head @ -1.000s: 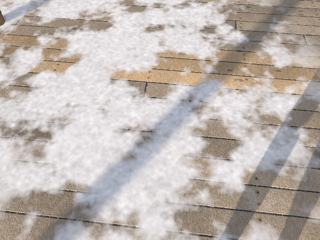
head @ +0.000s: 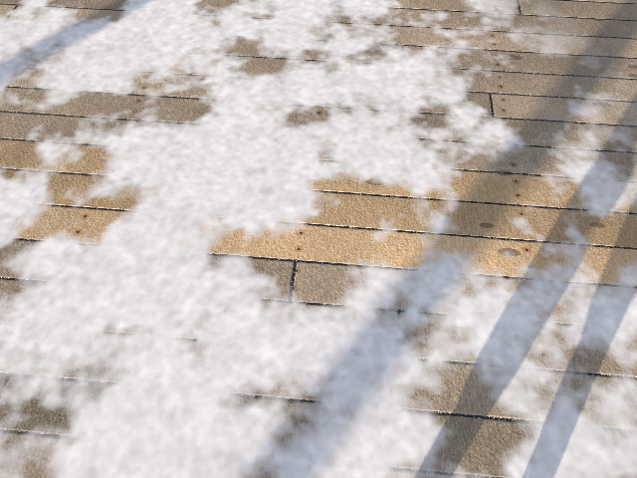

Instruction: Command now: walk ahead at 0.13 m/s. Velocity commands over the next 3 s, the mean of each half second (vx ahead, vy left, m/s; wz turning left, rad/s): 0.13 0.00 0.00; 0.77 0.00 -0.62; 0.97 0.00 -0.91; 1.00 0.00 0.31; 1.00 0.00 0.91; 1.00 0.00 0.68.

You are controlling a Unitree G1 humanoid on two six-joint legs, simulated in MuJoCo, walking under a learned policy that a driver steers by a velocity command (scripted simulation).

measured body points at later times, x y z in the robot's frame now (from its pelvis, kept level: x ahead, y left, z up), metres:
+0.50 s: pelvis +0.09 -0.02 +0.00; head +0.10 -0.02 +0.45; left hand +0.12 +0.23 -0.15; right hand +0.10 -0.28 -0.15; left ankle +0.06 +0.09 -0.73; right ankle +0.10 -0.14 -0.74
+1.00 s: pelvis +0.34 -0.07 -0.05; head +0.36 -0.08 +0.40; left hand +0.64 +0.05 -0.12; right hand +0.18 -0.28 -0.18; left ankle +0.10 +0.11 -0.72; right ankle +0.48 -0.20 -0.73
